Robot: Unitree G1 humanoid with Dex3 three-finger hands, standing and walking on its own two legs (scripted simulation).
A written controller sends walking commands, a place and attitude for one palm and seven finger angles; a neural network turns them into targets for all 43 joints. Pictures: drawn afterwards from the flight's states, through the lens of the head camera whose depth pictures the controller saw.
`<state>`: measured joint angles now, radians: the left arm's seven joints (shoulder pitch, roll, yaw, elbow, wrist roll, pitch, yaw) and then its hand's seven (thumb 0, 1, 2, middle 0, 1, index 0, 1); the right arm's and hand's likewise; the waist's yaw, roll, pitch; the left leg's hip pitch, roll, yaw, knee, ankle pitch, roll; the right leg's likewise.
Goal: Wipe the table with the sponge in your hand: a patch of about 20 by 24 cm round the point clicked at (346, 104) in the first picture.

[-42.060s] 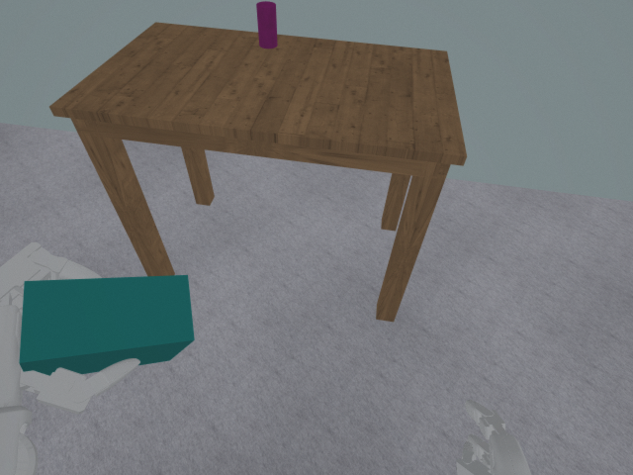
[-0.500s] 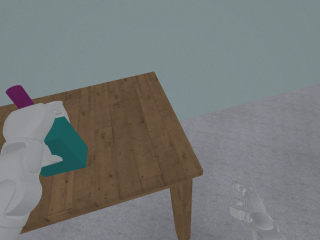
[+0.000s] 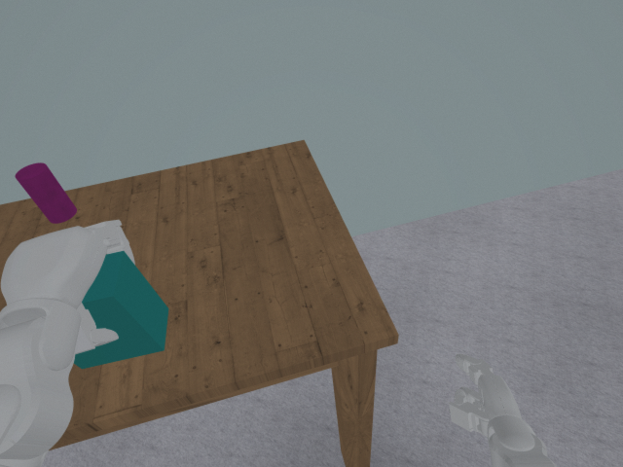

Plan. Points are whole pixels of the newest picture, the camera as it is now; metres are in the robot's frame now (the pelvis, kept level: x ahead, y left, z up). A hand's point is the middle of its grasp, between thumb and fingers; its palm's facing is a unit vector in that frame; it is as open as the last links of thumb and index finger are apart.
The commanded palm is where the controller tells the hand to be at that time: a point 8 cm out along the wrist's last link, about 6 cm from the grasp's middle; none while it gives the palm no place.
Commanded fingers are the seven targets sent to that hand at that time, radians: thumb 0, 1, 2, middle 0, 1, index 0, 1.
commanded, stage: bring the sponge back beside the body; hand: left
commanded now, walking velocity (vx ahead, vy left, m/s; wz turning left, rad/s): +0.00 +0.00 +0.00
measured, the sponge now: (111, 321) +0.23 +0.30 +0.10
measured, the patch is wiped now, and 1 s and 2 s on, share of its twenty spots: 0.95 0.95 0.95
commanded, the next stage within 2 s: step back with the hand held close in 0.98 s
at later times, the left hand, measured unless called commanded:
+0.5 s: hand (79, 315) +0.20 +0.29 +0.15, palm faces +0.12 -0.09 -0.99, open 10.2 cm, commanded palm +0.16 +0.29 +0.22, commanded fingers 0.00 0.10 1.30 -1.20 -1.60 -1.20 -1.60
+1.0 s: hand (80, 332) +0.19 +0.28 +0.15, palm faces +0.11 -0.12 -0.99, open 10.2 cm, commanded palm +0.15 +0.29 +0.22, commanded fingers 0.00 0.10 1.30 -1.20 -1.60 -1.20 -1.60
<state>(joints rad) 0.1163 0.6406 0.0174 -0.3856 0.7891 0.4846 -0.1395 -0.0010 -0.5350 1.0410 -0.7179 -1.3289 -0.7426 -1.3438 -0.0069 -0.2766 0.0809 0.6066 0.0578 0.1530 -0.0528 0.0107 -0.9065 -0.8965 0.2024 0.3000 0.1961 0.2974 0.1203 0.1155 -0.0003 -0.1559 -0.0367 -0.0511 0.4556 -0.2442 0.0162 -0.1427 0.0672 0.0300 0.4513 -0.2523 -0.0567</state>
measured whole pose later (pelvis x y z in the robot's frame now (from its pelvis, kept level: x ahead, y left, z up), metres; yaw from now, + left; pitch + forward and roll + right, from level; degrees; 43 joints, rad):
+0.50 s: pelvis +0.00 +0.00 +0.00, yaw +0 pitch -4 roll +0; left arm 0.27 0.62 0.05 -0.48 0.78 0.48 -0.09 0.00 -0.53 1.04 -0.72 -1.33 -0.74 -1.34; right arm 0.01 -0.28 0.07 0.60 0.05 0.16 -0.05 0.01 -0.91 -0.90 0.20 0.30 0.20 0.30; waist 0.13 0.12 0.00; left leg -0.14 -0.04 -0.05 0.47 -0.26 0.02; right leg -0.13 0.07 0.04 0.45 -0.26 -0.05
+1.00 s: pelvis -0.01 +0.00 +0.00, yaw +0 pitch -5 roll +0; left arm 0.30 0.60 0.04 -0.49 0.78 0.48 -0.09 0.00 -0.53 1.04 -0.72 -1.33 -0.74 -1.35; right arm 0.01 -0.28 0.07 0.60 0.05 0.14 -0.06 0.01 -0.91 -0.90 0.20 0.30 0.20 0.30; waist 0.12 0.12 0.00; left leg -0.14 -0.03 -0.05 0.46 -0.24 0.02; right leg -0.12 0.07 0.04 0.45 -0.24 -0.05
